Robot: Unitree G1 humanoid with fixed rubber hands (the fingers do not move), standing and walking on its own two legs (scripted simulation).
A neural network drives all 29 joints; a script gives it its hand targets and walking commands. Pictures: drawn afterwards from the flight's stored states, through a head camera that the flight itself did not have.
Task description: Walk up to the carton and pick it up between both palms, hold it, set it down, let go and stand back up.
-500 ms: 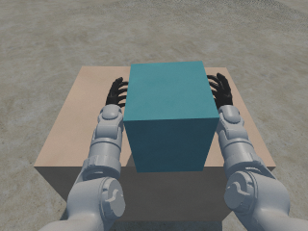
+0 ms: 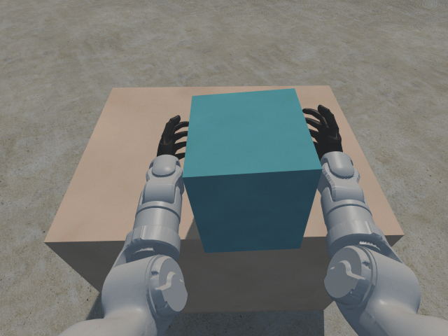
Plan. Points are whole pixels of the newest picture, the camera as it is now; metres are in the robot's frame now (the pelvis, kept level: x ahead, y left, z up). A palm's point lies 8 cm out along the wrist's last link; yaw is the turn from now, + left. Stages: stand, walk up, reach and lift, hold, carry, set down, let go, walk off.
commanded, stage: set down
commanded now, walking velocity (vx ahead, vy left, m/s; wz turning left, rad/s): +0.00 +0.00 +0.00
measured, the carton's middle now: (247, 174) +0.42 -0.03 +0.05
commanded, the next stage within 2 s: none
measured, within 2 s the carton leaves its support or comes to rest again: rests again in 1.06 s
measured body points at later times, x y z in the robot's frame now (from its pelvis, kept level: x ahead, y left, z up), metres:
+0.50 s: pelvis -0.01 +0.01 +0.00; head +0.03 +0.02 +0.45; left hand +0.42 +0.13 +0.08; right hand +0.42 -0.16 +0.10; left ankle -0.03 +0.12 -0.75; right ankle -0.02 -0.10 -0.75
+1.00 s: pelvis -0.01 +0.01 +0.00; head +0.04 +0.01 +0.45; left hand +0.43 +0.13 +0.08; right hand +0.42 -0.17 +0.10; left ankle -0.03 +0.12 -0.75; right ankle -0.02 -0.10 -0.75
